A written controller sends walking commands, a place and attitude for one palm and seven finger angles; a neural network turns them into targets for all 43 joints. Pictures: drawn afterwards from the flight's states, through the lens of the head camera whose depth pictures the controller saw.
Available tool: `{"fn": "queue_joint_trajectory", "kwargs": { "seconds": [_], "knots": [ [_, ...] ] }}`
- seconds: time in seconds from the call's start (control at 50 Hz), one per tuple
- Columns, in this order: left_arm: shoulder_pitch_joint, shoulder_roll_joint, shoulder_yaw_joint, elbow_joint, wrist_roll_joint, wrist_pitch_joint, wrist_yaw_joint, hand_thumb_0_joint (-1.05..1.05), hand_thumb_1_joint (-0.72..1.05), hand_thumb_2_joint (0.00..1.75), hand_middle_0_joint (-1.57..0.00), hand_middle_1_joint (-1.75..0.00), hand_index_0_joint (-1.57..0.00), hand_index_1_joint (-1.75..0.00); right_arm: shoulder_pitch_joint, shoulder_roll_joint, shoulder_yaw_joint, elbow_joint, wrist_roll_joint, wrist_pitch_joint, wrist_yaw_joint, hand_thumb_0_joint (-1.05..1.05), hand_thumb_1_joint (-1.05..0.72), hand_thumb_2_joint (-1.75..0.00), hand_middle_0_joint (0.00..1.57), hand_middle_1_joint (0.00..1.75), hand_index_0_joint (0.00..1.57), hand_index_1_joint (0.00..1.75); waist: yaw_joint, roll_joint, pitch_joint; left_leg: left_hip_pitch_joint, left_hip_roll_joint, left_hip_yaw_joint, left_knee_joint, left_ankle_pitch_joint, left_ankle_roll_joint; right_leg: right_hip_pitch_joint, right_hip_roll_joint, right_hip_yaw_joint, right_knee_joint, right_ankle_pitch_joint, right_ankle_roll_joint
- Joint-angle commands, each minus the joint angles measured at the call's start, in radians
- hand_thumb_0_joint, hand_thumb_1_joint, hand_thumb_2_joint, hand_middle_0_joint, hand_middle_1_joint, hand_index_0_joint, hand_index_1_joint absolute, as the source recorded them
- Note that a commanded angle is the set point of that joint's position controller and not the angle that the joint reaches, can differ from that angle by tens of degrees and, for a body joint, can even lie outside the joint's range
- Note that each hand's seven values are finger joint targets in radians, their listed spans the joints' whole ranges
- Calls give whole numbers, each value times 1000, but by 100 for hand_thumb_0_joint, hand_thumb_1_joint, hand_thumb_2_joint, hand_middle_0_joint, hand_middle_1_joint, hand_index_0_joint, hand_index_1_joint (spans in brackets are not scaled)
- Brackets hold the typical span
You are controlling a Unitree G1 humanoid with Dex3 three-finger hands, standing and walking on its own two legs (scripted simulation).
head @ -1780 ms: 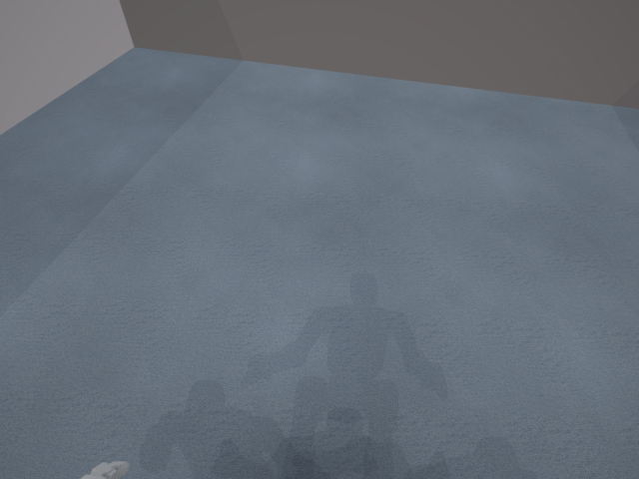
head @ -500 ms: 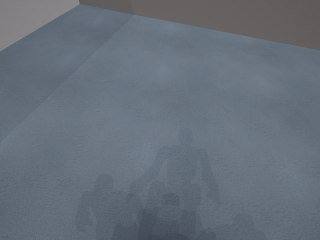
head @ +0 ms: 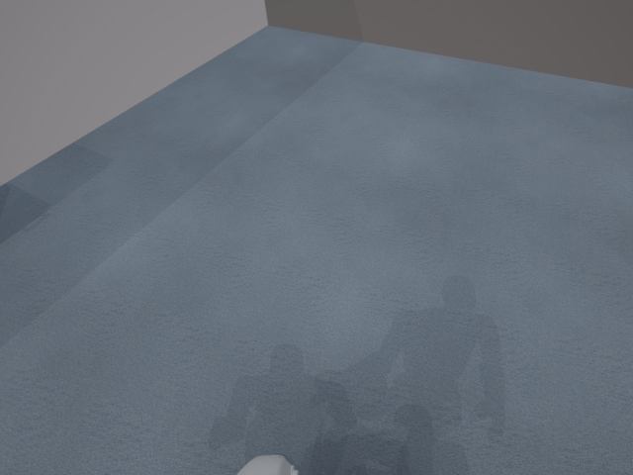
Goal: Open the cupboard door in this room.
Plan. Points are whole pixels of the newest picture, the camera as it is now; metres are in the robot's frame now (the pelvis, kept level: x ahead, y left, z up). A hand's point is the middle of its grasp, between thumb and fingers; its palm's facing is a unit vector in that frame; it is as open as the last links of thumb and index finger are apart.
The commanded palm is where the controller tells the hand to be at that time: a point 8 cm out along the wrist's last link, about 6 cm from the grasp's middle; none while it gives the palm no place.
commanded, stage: turn or walk to find it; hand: left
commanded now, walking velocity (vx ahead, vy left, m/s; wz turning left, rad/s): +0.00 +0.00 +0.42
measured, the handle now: out of the picture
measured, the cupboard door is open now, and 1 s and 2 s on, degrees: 0 0 0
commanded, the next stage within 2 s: stand and wait in 0.94 s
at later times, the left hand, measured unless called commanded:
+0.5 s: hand out of the picture -0.04 +0.25 -0.18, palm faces +0.28 -0.93 -0.25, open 7.4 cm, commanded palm none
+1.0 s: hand out of the picture -0.04 +0.18 -0.15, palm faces +0.44 -0.86 -0.26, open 7.4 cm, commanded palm none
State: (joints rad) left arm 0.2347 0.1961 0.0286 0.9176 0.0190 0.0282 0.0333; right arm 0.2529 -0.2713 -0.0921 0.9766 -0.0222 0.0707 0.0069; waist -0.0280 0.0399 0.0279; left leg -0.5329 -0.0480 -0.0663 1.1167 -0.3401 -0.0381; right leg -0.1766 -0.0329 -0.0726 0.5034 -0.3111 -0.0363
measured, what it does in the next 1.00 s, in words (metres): steps on the spot, turning left: left foot, then right foot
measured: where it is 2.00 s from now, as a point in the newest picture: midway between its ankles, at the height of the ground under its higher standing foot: outside the picture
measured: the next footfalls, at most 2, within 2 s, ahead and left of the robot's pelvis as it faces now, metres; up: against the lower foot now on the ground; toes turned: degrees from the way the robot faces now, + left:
left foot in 0.30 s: -0.01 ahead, +0.15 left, +0.00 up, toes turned +14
right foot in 0.72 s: +0.06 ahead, -0.09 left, +0.00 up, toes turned +14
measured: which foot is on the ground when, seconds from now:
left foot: up 0.00-0.28, down 0.30-0.74, up 0.76-1.00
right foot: down 0.00-0.30, up 0.32-0.70, down 0.72-1.00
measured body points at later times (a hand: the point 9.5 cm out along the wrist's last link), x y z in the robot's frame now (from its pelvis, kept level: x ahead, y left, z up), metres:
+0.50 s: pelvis -0.02 +0.04 +0.00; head +0.00 +0.06 +0.45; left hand -0.06 +0.30 -0.16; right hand +0.14 -0.17 -0.13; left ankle -0.05 +0.14 -0.74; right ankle -0.01 -0.11 -0.67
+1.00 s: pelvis -0.02 -0.02 +0.00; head +0.01 -0.03 +0.45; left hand -0.06 +0.23 -0.13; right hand +0.12 -0.25 -0.16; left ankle -0.11 +0.11 -0.66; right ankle +0.02 -0.10 -0.74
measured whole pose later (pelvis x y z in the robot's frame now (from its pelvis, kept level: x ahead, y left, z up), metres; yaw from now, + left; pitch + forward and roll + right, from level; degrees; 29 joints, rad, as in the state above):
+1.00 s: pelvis -0.02 -0.02 +0.00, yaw +26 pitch -1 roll +2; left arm 0.24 0.16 0.02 0.92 0.02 0.02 0.03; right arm 0.25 -0.25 -0.08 1.01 -0.02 0.08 0.01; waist -0.02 0.02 0.05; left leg -0.45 0.03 -0.01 1.10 -0.37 -0.06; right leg -0.21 -0.08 -0.19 0.50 -0.27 -0.03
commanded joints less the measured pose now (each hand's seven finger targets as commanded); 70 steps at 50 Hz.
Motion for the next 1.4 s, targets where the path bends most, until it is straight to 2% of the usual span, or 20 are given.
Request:
{"fn": "queue_joint_trajectory", "kwargs": {
  "seconds": [0.0, 0.16, 0.24, 0.26, 0.28, 0.3, 0.32, 0.42, 0.56, 0.66, 0.68, 0.72, 0.78, 0.84, 1.04, 1.12, 1.14, 1.18, 1.24, 1.38],
  "knots": [
    [15, 157, 37, -63, 2, -41, 8, 0, 90, 90, -20, -30, -20, -30, -22, -44, -8, -58, 2, -11, 6, 0, -90, -90, 20, 30, 20, 30, 20, -194, 67, -63, 51, 29, 76, 28, -26, -18, -242, 137, -207, 275, -83],
    [129, 213, 57, -17, 16, -33, 8, 0, 90, 90, -20, -30, -20, -30, -144, -16, 23, -85, 13, -27, 2, 0, -90, -90, 20, 30, 20, 30, 79, -230, -15, 76, 69, 120, -306, -115, -18, 116, -303, 92, -86, 613, -125],
    [89, 223, 66, -7, 7, -27, 5, 0, 90, 90, -20, -30, -20, -30, -51, -34, 24, -63, 16, -46, -2, 0, -90, -90, 20, 30, 20, 30, 25, -208, -88, 301, 53, 152, -639, 77, 10, 73, -275, 14, 57, 613, -46],
    [87, 202, 61, -14, -2, -23, 2, 0, 90, 90, -20, -30, -20, -30, 1, -79, 14, -51, 11, -57, -3, 0, -90, -90, 20, 30, 20, 30, -3, -106, -136, 462, 107, 102, -743, 268, 30, -20, -237, -42, 190, 492, 6],
    [91, 139, 50, -46, -10, -18, -6, 0, 90, 90, -20, -30, -20, -30, 30, -179, -8, -52, 5, -65, -7, 0, -90, -90, 20, 30, 20, 30, -15, 185, -156, 633, 359, -211, -752, 638, 135, -304, -104, -94, 384, -42, 84],
    [41, 116, 31, -69, 0, -8, 0, 0, 90, 90, -20, -30, -20, -30, 70, -218, -16, -41, 17, -55, -12, 0, -90, -90, 20, 30, 20, 30, -28, 211, -154, 603, 461, -266, -732, 905, 225, -352, -70, -21, 509, -348, 101],
    [24, 130, 38, -68, 2, 2, 2, 0, 90, 90, -20, -30, -20, -30, 56, -199, -13, -41, 10, -51, -17, 0, -90, -90, 20, 30, 20, 30, -27, 122, -121, 534, 456, -197, -732, 821, 259, -343, -84, 21, 582, -324, 94],
    [25, 121, 49, -23, -3, 5, -17, 0, 90, 90, -20, -30, -20, -30, -70, -121, 11, -73, 7, -65, -33, 0, -90, -90, 20, 30, 20, 30, 23, 117, -30, 421, 278, -85, -745, 700, 196, -342, -73, 40, 608, -124, 116],
    [-40, 100, 47, -62, -7, 9, -14, 0, 90, 90, -20, -30, -20, -30, -40, -133, -3, -80, -2, -58, -26, 0, -90, -90, 20, 30, 20, 30, 3, 110, -5, 365, 273, -172, -766, 530, 215, -262, -42, 31, 379, -133, 122],
    [52, 106, 51, -52, -12, -13, -10, 0, 90, 90, -20, -30, -20, -30, -82, -135, -12, -99, -1, -48, -19, 0, -90, -90, 20, 30, 20, 30, 54, 94, -48, 250, 220, -198, -663, 447, 163, -16, 1, 8, 28, 42, 107],
    [85, 131, 57, -47, -7, -24, -7, 0, 90, 90, -20, -30, -20, -30, -78, -112, -11, -102, 5, -49, -15, 0, -90, -90, 20, 30, 20, 30, 70, 21, -65, 184, 171, -165, -594, 330, 117, 88, -37, 33, -94, 139, 103],
    [103, 284, 79, -61, 9, -37, 3, 0, 90, 90, -20, -30, -20, -30, -56, -21, 0, -137, 9, -46, -11, 0, -90, -90, 20, 30, 20, 30, 82, -382, -74, -48, -15, 19, -178, -255, 12, 142, -446, 428, -215, 328, -67],
    [-27, 199, 61, -94, 2, -33, 4, 0, 90, 90, -20, -30, -20, -30, -44, -62, -19, -83, -2, -18, 2, 0, -90, -90, 20, 30, 20, 30, 31, -253, 19, -17, 50, -23, 96, -103, 12, -69, -329, 274, -268, 61, -70],
    [-50, 148, 43, -98, 1, -40, 3, 0, 90, 90, -20, -30, -20, -30, 1, -39, -11, -46, -3, -14, 12, 0, -90, -90, 20, 30, 20, 30, 6, -193, 31, -5, 68, 25, 110, 2, -11, -59, -257, 111, -228, 170, -49],
    [104, 183, 53, 4, 16, -37, 6, 0, 90, 90, -20, -30, -20, -30, -90, 15, 26, -39, 11, -28, -2, 0, -90, -90, 20, 30, 20, 30, 80, -219, -32, 122, 80, 114, -311, -118, -15, 82, -308, 76, -145, 486, -118],
    [62, 171, 47, 40, 5, -29, 7, 0, 90, 90, -20, -30, -20, -30, 13, 21, 35, 7, 13, -48, -13, 0, -90, -90, 20, 30, 20, 30, 23, -201, -65, 354, 73, 146, -616, 76, 5, -11, -266, 40, -69, 396, -62],
    [60, 143, 39, 43, -3, -24, 5, 0, 90, 90, -20, -30, -20, -30, 43, -4, 34, 23, 13, -59, -13, 0, -90, -90, 20, 30, 20, 30, 9, -113, -82, 453, 106, 107, -730, 188, 17, -67, -217, 3, 4, 313, -16],
    [82, 51, 12, 33, -11, -13, 3, 0, 90, 90, -20, -30, -20, -30, 35, -114, 21, 18, 5, -70, -25, 0, -90, -90, 20, 30, 20, 30, 21, 233, -57, 474, 401, -199, -818, 572, 162, -235, -65, -51, 226, -219, 81],
    [57, 58, 12, 87, -2, 5, 2, 0, 90, 90, -20, -30, -20, -30, -38, -49, 45, 31, 3, -79, -52, 0, -90, -90, 20, 30, 20, 30, 33, 185, 18, 378, 343, -90, -827, 615, 192, -209, -73, 52, 386, -196, 78],
    [73, 17, -5, 133, -2, 2, -4, 0, 90, 90, -20, -30, -20, -30, -23, -36, 40, 51, 7, -81, -52, 0, -90, -90, 20, 30, 20, 30, 26, 59, 25, 421, 292, -21, -821, 566, 193, -147, -63, 29, 216, -115, 92]
  ]
}}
